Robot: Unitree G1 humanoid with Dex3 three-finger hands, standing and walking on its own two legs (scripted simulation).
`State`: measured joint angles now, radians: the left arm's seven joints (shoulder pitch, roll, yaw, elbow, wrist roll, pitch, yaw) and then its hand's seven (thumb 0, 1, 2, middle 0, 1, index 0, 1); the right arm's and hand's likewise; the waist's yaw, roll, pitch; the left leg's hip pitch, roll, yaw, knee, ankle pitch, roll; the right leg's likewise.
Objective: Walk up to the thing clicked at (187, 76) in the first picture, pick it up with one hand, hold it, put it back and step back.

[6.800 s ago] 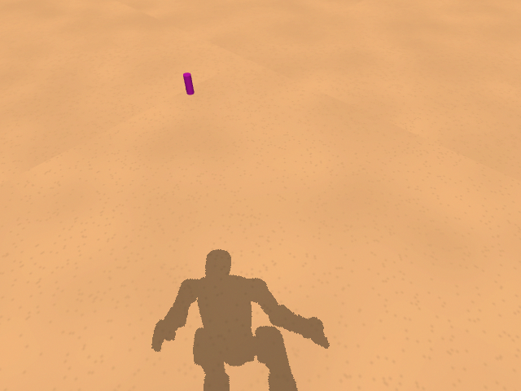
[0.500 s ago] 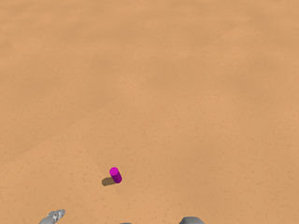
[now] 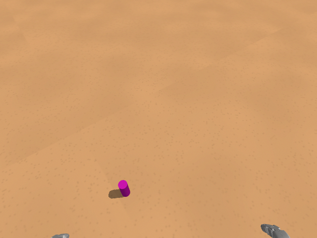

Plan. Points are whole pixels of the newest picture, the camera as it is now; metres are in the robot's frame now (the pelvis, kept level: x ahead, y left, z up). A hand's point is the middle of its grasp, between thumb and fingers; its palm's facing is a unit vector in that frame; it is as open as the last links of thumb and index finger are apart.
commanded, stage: walk up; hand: left
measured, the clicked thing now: (124, 188) +0.48 +0.23 -0.70
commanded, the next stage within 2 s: stand in 0.78 s
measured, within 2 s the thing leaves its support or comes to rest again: neither
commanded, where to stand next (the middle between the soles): +0.08 -0.01 m, yaw +1 degrees
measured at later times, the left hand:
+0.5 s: hand out of the picture +0.09 +0.25 -0.15, palm faces +0.03 -0.94 -0.34, open 7.3 cm
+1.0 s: hand out of the picture +0.09 +0.24 -0.15, palm faces +0.02 -0.94 -0.33, open 7.3 cm
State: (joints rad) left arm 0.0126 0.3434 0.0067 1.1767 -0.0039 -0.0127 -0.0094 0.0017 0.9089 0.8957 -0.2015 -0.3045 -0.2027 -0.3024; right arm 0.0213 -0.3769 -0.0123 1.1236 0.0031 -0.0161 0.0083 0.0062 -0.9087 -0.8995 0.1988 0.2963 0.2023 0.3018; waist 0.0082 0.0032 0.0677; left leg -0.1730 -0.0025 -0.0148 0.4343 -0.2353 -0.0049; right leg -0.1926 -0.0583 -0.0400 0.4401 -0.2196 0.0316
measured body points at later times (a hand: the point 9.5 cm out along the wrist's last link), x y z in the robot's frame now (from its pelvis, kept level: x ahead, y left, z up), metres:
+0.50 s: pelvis +0.00 +0.00 +0.00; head +0.03 -0.01 +0.45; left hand +0.09 +0.30 -0.13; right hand +0.09 -0.30 -0.13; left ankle +0.00 +0.12 -0.74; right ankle +0.01 -0.14 -0.74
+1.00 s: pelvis +0.01 -0.01 +0.01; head +0.02 -0.01 +0.46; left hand +0.08 +0.29 -0.12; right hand +0.11 -0.30 -0.13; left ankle +0.00 +0.12 -0.74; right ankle +0.01 -0.14 -0.74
